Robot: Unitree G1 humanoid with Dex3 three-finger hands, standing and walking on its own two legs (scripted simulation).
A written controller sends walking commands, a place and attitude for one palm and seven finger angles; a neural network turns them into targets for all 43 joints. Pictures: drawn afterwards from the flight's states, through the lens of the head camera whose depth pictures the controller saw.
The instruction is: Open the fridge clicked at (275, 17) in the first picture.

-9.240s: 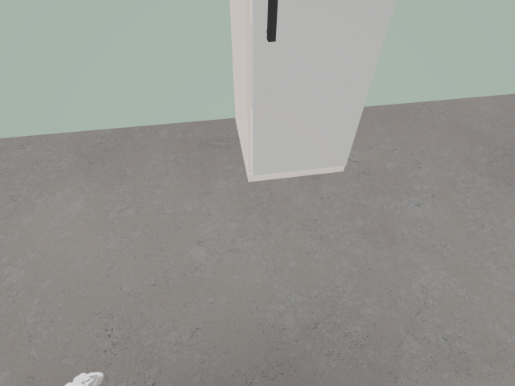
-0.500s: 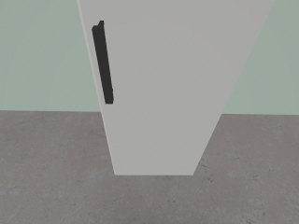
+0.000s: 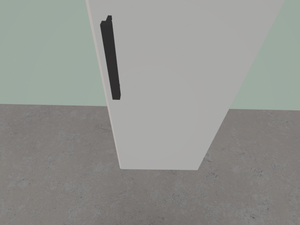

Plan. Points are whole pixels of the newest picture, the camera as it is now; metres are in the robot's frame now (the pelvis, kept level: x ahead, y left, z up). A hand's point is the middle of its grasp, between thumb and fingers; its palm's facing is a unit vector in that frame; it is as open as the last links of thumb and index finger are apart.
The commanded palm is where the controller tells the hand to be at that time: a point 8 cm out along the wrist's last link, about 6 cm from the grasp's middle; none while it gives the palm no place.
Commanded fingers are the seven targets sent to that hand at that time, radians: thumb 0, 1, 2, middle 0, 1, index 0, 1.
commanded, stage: look again from close up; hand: left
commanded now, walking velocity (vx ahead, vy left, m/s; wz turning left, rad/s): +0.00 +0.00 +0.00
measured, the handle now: (113, 62) +0.54 +0.16 +0.16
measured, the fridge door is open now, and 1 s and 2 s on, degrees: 0 0 0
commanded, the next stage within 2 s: none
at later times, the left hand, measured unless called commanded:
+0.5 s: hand out of the picture +0.03 +0.19 -0.17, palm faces -0.03 -0.97 -0.25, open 7.4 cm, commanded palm none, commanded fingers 0.00 0.90 0.90 -0.20 -0.30 -0.20 -0.30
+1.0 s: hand out of the picture +0.05 +0.19 -0.17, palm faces -0.03 -0.97 -0.24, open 7.4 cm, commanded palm none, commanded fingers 0.00 0.90 0.90 -0.20 -0.30 -0.20 -0.30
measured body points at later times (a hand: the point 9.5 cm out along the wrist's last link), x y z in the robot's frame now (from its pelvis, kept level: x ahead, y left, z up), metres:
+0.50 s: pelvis +0.01 -0.01 +0.00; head +0.01 -0.01 +0.45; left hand +0.03 +0.24 -0.15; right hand +0.04 -0.27 -0.14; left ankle +0.07 +0.07 -0.74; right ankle +0.00 -0.14 -0.74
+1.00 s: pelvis +0.03 -0.01 +0.01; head +0.03 -0.01 +0.45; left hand +0.05 +0.24 -0.15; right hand +0.06 -0.27 -0.14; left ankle +0.07 +0.07 -0.74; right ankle +0.00 -0.14 -0.74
